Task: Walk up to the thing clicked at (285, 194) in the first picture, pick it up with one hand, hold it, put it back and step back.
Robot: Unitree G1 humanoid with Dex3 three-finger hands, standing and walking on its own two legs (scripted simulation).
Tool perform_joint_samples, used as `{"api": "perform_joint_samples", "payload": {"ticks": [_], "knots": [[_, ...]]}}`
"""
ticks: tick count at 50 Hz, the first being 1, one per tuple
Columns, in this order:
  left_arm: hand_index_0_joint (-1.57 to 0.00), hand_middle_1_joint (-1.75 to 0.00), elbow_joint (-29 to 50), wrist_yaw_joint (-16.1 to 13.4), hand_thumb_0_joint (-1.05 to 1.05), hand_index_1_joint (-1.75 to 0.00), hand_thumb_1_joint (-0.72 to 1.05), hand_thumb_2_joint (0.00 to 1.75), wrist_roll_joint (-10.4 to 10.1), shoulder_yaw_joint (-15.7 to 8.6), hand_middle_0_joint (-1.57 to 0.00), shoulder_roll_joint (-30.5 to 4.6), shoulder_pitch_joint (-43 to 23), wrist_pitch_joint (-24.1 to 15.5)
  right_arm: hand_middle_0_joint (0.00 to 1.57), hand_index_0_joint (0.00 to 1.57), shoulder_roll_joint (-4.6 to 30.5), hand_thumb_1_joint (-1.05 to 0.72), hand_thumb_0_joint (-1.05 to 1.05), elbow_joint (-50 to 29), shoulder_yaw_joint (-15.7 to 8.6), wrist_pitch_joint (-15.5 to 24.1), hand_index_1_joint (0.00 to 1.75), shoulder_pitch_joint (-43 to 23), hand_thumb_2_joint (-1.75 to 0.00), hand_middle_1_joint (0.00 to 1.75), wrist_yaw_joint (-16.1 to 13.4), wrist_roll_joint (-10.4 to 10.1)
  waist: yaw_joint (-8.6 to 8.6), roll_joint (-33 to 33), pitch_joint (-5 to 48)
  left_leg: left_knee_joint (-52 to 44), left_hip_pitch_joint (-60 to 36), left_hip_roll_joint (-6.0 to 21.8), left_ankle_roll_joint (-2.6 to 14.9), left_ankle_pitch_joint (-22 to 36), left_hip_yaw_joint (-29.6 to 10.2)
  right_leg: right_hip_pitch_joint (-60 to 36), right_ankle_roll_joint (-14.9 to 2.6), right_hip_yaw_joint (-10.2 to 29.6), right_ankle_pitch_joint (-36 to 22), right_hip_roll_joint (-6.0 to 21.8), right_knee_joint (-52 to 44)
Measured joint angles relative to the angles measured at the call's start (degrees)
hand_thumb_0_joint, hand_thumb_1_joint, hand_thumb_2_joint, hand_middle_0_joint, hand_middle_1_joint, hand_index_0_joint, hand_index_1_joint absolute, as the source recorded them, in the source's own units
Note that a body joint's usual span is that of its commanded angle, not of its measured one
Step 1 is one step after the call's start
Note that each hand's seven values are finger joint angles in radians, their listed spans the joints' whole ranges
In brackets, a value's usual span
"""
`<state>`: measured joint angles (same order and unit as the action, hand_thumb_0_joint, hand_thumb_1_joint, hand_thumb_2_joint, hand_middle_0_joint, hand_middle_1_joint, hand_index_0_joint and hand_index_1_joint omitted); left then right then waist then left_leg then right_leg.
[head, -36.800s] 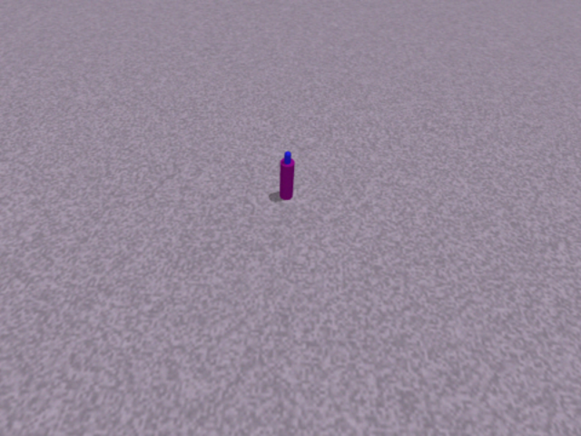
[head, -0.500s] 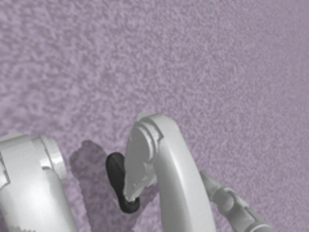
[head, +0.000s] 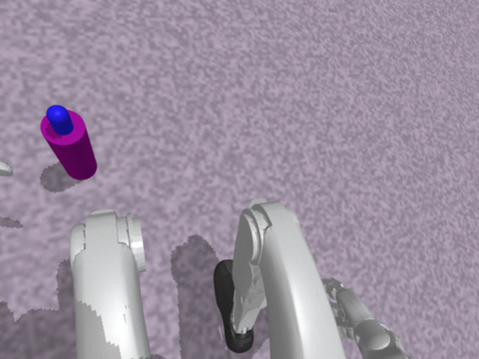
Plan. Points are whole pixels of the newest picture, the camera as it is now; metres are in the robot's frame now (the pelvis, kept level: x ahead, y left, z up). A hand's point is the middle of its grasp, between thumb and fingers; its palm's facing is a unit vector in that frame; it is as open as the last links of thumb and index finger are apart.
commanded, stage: home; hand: left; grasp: from the side
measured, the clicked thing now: (71, 144) +0.47 +0.25 -0.20
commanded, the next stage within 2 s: none
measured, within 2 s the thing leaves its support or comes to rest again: neither
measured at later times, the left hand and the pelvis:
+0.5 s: hand out of the picture +0.30 +0.31 +0.10, palm faces +0.27 -0.86 -0.44, open 17.3 cm; pelvis +0.03 -0.01 +0.19, yaw +8 degrees
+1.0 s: hand out of the picture +0.24 +0.24 +0.29, palm faces +0.29 -0.90 -0.32, open 17.3 cm; pelvis +0.09 +0.01 +0.37, yaw +11 degrees
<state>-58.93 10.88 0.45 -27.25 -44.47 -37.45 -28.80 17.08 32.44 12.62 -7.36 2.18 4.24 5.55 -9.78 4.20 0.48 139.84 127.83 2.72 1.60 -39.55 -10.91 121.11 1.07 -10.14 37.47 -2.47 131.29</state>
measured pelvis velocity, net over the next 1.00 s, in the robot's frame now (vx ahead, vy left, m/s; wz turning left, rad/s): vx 0.09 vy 0.01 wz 0.20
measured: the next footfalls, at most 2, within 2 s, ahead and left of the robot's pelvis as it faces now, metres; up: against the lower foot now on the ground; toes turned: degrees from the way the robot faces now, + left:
none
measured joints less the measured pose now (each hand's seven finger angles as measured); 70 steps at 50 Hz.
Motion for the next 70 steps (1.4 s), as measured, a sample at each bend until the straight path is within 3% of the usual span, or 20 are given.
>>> {"api": "perform_joint_samples", "payload": {"ticks": [4, 9, 15, 19, 23, 29, 38, 52, 60, 70], "knots": [[-0.09, -0.06, 2.9, -2.3, -0.01, -0.05, -0.54, 0.07, 2.8, -0.8, -0.1, 0.6, 2.2, 6.3, 0.2, 0.21, -0.6, -0.93, 0.0, 0.2, -2.7, -1.8, 0.3, 2.0, -0.91, 0.31, -0.6, -2.1, 1.29, -2.0, 2.9, -4.0, -1.2, 0.0, -0.05, 0.4, 1.9, -0.3, -0.26, 1.6, 0.1, 0.4, -2.6], [-0.07, -0.06, 9.0, -5.5, -0.01, -0.06, -0.53, 0.08, 3.5, -0.9, -0.08, 1.8, 7.5, 13.2, 0.2, 0.21, -1.1, -0.92, 0.01, 0.8, -6.6, -3.2, 0.3, 4.2, -0.9, 0.31, -1.6, -4.8, 3.52, -3.7, 5.7, -9.7, -4.3, 0.2, -0.27, 0.6, 4.5, -2.0, -0.58, 3.8, 0.3, 0.6, -6.5], [-0.06, -0.06, 19.9, -9.3, -0.01, -0.06, -0.52, 0.08, 2.3, 3.6, -0.07, 8.4, 16.8, 21.0, 0.2, 0.2, -1.4, -0.91, 0.01, 0.9, -10.2, -2.8, 0.3, 5.2, -0.9, 0.31, -2.9, -7.1, 6.42, -4.8, 7.5, -18.7, -11.6, 0.3, -0.76, 1.1, 6.6, -8.0, -1.02, 5.6, 0.2, 0.8, -13.9], [-0.06, -0.06, 28.3, -11.5, -0.01, -0.06, -0.51, 0.08, 1.9, 7.7, -0.06, 14.3, 24.1, 25.1, 0.2, 0.2, -1.9, -0.9, 0.01, -0.3, -11.4, -1.8, 0.3, 4.7, -0.9, 0.31, -4.3, -8.3, 6.88, -4.9, 7.9, -26.0, -19.1, 0.3, -1.18, 1.6, 7.2, -15.0, -1.37, 6.1, -0.1, 0.8, -20.6], [-0.06, -0.06, 32.5, -13.7, -0.01, -0.06, -0.5, 0.08, 1.7, 10.5, -0.07, 18.1, 29.2, 28.1, 0.2, 0.2, -2.7, -0.9, 0.01, -1.6, -11.7, -0.2, 0.3, 4.1, -0.9, 0.31, -6.3, -8.9, 6.47, -4.2, 8.2, -34.2, -27.8, 0.3, -1.74, 2.6, 7.6, -23.5, -1.81, 6.3, -0.9, 0.8, -28.3], [-0.06, -0.06, 34.1, -17.0, -0.01, -0.06, -0.52, 0.07, 0.9, 13.5, -0.07, 21.0, 34.6, 31.3, 0.2, 0.2, -3.1, -0.9, 0.01, -2.4, -11.7, 3.0, 0.3, 4.7, -0.9, 0.31, -8.9, -8.9, 6.2, -3.8, 9.6, -46.1, -41.4, 0.0, -2.21, 4.2, 7.7, -37.2, -2.15, 6.3, -2.2, 0.9, -40.1], [-0.05, -0.06, 35.2, -19.5, -0.01, -0.05, -0.53, 0.06, -0.4, 18.8, -0.06, 25.7, 41.7, 35.9, 0.2, 0.2, -3.1, -0.9, 0.01, -2.6, -11.6, 6.5, 0.3, 8.3, -0.9, 0.31, -10.5, -8.6, 6.63, -4.5, 9.9, -61.6, -60.6, -0.4, -2.01, 6.8, 8.1, -56.8, -1.81, 6.5, -4.9, 1.2, -56.1], [-0.05, -0.06, 54.0, -21.0, -0.01, -0.05, -0.51, 0.07, -1.8, 27.3, -0.06, 31.0, 60.2, 42.6, 0.2, 0.2, -5.2, -0.89, 0.01, -4.6, -10.2, 8.7, 0.3, 14.6, -0.9, 0.31, -13.4, -8.3, 7.0, -6.4, 9.0, -80.2, -85.0, -0.9, -1.17, 10.8, 9.8, -81.3, -0.79, 7.9, -9.5, 1.6, -75.3], [-0.05, -0.06, 60.6, -19.9, -0.01, -0.05, -0.53, 0.06, -1.6, 28.6, -0.06, 32.1, 65.9, 43.1, 0.2, 0.2, -5.5, -0.89, 0.01, -6.1, -10.1, 10.6, 0.3, 14.1, -0.9, 0.31, -13.7, -7.6, 8.06, -6.6, 7.9, -83.3, -90.0, -1.2, -1.2, 11.6, 9.9, -86.1, -0.76, 8.1, -10.1, 1.8, -78.2], [-0.05, -0.05, 59.3, -19.2, -0.01, -0.05, -0.56, 0.05, -1.2, 28.0, -0.06, 32.4, 64.9, 43.4, 0.2, 0.2, -4.8, -0.89, 0.01, -6.0, -10.3, 12.6, 0.3, 13.0, -0.9, 0.31, -13.7, -6.6, 8.49, -5.7, 5.9, -84.0, -90.9, -1.2, -1.88, 12.4, 9.1, -87.1, -1.4, 7.3, -10.4, 1.8, -78.4]]}}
